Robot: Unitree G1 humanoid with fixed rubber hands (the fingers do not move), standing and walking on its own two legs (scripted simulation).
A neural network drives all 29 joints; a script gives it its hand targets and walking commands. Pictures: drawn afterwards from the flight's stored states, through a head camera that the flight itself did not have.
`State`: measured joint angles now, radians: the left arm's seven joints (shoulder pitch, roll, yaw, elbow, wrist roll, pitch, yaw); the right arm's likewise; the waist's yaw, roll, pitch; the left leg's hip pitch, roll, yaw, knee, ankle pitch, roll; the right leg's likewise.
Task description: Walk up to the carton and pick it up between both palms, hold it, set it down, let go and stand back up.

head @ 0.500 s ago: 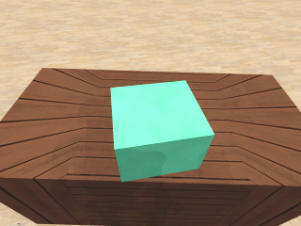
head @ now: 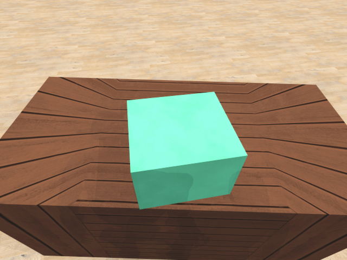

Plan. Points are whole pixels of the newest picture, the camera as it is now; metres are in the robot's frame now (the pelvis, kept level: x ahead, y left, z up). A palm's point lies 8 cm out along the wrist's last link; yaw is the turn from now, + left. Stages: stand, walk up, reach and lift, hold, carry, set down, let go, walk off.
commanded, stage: stand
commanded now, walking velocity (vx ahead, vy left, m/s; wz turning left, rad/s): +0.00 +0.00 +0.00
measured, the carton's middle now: (178, 147) +0.46 +0.01 -0.04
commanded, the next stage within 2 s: none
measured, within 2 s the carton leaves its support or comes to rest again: neither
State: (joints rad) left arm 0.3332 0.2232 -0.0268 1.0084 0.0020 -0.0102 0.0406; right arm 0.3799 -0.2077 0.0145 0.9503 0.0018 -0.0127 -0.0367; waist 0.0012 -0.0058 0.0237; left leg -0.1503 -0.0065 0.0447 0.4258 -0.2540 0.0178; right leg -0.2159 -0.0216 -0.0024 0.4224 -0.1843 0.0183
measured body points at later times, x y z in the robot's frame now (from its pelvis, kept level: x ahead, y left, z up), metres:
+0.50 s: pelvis +0.01 +0.00 +0.00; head +0.01 +0.00 +0.45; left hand +0.00 +0.24 -0.15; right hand +0.00 -0.24 -0.15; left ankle -0.01 +0.10 -0.74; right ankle +0.03 -0.13 -0.74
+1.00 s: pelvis +0.01 -0.01 +0.00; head +0.02 -0.01 +0.45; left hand +0.00 +0.23 -0.15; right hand +0.00 -0.24 -0.15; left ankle -0.01 +0.10 -0.74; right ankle +0.03 -0.13 -0.74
